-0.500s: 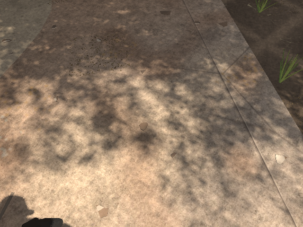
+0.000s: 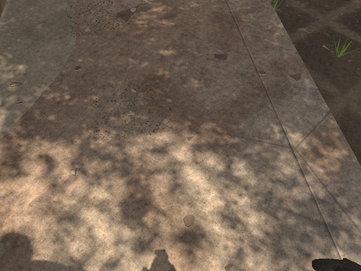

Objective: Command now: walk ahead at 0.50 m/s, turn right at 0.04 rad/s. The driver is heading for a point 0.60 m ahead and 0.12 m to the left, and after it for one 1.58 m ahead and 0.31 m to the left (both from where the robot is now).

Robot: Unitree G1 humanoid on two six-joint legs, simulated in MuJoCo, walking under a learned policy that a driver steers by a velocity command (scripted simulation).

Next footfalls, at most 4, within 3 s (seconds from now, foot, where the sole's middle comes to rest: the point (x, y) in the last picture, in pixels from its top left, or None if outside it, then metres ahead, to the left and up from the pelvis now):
0.48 right None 0.44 -0.14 -0.76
1.00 left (160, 208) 0.69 0.15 -0.76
1.52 right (185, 135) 1.06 0.07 -0.76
2.06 left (117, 104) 1.23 0.41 -0.76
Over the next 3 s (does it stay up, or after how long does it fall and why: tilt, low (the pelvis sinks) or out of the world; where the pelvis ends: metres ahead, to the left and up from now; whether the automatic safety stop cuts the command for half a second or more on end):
stays up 1.52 0.36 0.02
